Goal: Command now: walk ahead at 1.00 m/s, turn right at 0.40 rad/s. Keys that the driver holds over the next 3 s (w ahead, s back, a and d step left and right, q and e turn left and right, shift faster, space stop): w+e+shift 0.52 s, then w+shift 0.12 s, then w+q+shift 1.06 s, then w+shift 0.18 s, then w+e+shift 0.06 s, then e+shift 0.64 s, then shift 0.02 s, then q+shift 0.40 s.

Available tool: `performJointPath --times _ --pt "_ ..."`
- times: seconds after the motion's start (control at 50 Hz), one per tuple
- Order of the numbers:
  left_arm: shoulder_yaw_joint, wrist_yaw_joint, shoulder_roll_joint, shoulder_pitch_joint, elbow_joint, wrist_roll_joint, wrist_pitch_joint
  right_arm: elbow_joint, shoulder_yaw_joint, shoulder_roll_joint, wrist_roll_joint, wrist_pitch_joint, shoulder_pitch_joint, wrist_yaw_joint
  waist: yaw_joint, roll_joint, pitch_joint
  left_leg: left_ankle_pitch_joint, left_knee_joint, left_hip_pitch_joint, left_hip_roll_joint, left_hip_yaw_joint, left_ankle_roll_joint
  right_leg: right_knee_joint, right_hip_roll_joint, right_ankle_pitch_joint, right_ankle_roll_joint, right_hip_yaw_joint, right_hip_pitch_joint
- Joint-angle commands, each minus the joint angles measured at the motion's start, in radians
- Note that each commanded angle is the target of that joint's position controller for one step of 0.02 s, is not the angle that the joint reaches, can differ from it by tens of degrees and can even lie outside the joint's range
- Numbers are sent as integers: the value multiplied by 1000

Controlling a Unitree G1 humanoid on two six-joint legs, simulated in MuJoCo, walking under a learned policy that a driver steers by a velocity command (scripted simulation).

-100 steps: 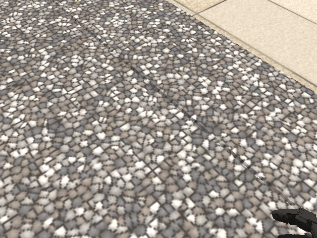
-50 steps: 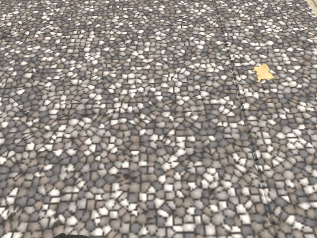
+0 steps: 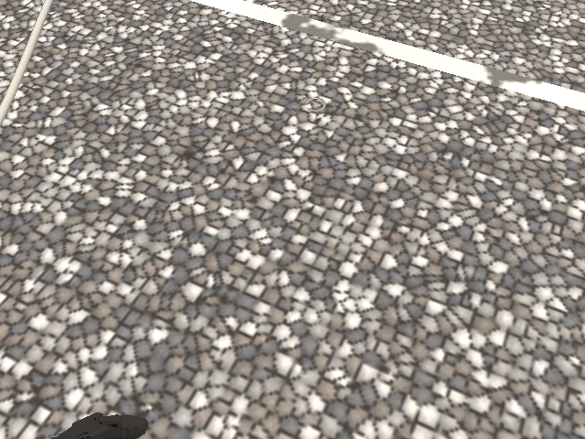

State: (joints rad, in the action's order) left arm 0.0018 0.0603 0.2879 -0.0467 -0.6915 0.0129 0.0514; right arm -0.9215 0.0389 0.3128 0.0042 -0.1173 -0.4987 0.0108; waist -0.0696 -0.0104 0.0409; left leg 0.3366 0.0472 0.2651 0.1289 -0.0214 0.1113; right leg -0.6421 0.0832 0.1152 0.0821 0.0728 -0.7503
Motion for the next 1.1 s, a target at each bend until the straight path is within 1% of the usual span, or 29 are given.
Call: performJointPath --times 0.02,0.04,0.08,0.1,0.12,0.14,0.18,0.24,0.32,0.42,0.46,0.48,0.5,0.52,0.54,0.56,0.58,0.6,0.66,0.72,0.78,0.84,0.88,0.9,0.92,0.94,0.96,1.02,1.1 --pt "14 2 74 -10 22 2 8 55 26 159 17 -15 45 -24 77 75 11 -1254 83 -165 -263 -71 -28 27 -134 3 47 87 308" --pt "24 -3 100 -78 2 6 4 56 31 178 33 0 51 -38 120 114 -45 -1423 224 -124 -283 -88 -50 11 -177 -74 60 101 378" --pt "62 -19 175 -463 -116 7 -4 84 40 207 58 35 141 -58 313 129 -205 -1491 760 -220 -294 -113 -74 23 -205 -198 112 66 728" --pt "93 -35 230 -613 -152 10 -14 102 36 188 57 33 187 -56 376 53 -240 -1019 1197 -437 -201 -127 -70 24 -120 -345 168 -74 924" --pt "123 -42 343 -517 -147 21 -28 170 -3 25 10 7 64 -24 172 -390 -324 152 1657 -1003 -12 -19 -158 127 188 -399 401 -715 1278" --pt "127 -40 291 -435 -93 -2 -32 207 -11 100 27 -15 164 -27 228 -112 -383 64 1659 -1107 -49 132 -116 317 200 -507 415 -934 1245" --pt "104 -49 183 -374 -120 -3 -27 239 -23 98 37 -35 264 -17 131 101 -103 -48 1414 -1047 -162 142 -86 402 142 -461 309 -736 870" --pt "82 -54 138 -331 -126 -5 1 272 -40 58 77 30 277 -9 24 79 30 27 1223 -912 -217 115 -128 441 10 -326 265 -530 506" --pt "103 -47 181 -310 -97 -10 30 380 -68 17 51 43 499 15 59 13 96 -233 778 -744 -216 20 -172 526 -94 -212 223 -410 258" --pt "127 -42 214 -389 -102 -26 28 400 -56 48 24 36 565 9 139 -35 5 -442 496 -607 -150 26 -145 425 -67 100 123 -443 513" --pt "136 -52 249 -385 -97 -14 23 362 -25 113 25 28 436 -10 78 -29 -107 -282 459 -458 -101 34 -125 199 -66 347 80 -447 625" --pt "139 -50 275 -344 -89 -9 24 324 -6 146 24 22 271 -24 -27 -19 -198 -219 456 -273 -116 34 -114 -17 -93 357 58 -427 584" --pt "123 -48 217 -305 -67 -4 36 286 23 209 39 18 53 -46 -127 14 -315 -10 497 -25 -249 145 -87 -303 -129 184 46 -387 439" --pt "79 -54 41 -342 -23 -27 42 271 44 278 83 19 -37 -56 -95 270 -422 331 391 209 -553 566 -32 -622 -228 -600 36 -275 149" --pt "63 -52 72 -399 16 -34 33 267 59 301 67 29 43 -45 -14 423 -471 443 227 183 -620 958 50 -770 -191 -594 40 -216 3" --pt "69 -56 128 -308 -14 -6 16 284 41 179 58 32 149 -37 -18 224 -289 482 215 34 -544 791 45 -772 -111 -473 43 -190 -49" --pt "67 -43 128 -244 -11 12 11 270 25 107 52 31 185 -29 -14 108 -172 298 225 -103 -485 604 36 -717 -80 -405 34 -172 -32" --pt "65 -29 114 -202 -5 20 5 247 19 83 59 29 181 -25 -2 61 -117 127 218 -194 -439 483 23 -677 -61 -395 25 -172 -4" --pt "39 -6 45 -152 43 35 -17 152 3 30 35 0 101 -11 49 112 -43 -138 178 -310 -381 324 27 -587 -45 -438 5 -202 9" --pt "22 6 58 -3 130 47 -13 117 11 66 10 -12 94 -7 78 107 32 -220 86 -363 -353 225 55 -370 -40 -360 -19 -169 -44" --pt "-3 33 51 84 156 30 3 115 26 118 -1 -6 120 3 84 81 62 -341 -40 -581 -295 132 50 -57 -55 -154 -31 -27 306" --pt "16 5 110 13 125 25 8 95 46 203 0 -5 86 13 130 71 9 -795 107 -466 -331 109 45 6 -98 -203 -16 -24 484" --pt "51 -33 166 -278 28 46 13 80 48 220 -3 6 66 6 271 50 -168 -855 550 -523 -265 68 11 50 -117 -271 -4 -34 851" --pt "79 -57 246 -425 7 70 17 95 30 149 2 6 54 6 320 -31 -276 -528 893 -707 -195 48 -1 72 84 -525 6 -233 1062" --pt "94 -68 322 -443 19 93 21 140 1 -8 -25 12 -49 1 220 -276 -426 155 1266 -922 -102 81 -9 240 380 -850 52 -721 1186" --pt "88 -69 266 -390 27 60 13 151 21 87 -21 25 31 -4 224 -175 -373 66 1355 -1007 -120 120 7 375 367 -893 62 -860 1078" --pt "70 -69 184 -300 18 47 17 158 26 95 -13 34 107 -2 179 -104 -186 -38 1319 -1052 -174 108 5 364 313 -779 62 -660 941" --pt "54 -64 93 -244 -19 30 37 132 19 35 12 71 106 21 84 -104 -48 -81 1242 -963 -236 90 -25 413 221 -405 46 -337 700" --pt "47 -54 43 -284 -85 2 73 206 10 -16 25 111 285 48 59 -78 49 -167 1173 -1069 -270 55 -34 494 188 -115 20 -85 671"
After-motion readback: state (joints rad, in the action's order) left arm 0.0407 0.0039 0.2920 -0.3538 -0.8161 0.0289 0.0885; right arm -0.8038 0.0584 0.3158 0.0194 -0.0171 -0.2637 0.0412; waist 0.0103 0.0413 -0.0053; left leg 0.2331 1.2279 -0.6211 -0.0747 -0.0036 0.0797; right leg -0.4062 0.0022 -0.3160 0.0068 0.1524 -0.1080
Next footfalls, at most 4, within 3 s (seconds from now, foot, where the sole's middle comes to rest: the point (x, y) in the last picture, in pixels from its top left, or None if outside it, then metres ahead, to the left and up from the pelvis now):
0.10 right None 0.31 -0.08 -0.76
0.50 left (277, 317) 0.75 0.02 -0.76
0.90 right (418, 243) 0.96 -0.38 -0.76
1.32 left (374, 127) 1.43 -0.33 -0.76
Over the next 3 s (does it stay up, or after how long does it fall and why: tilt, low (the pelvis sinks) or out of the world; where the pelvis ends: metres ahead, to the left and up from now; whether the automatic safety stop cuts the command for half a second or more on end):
stays up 2.17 -0.26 0.01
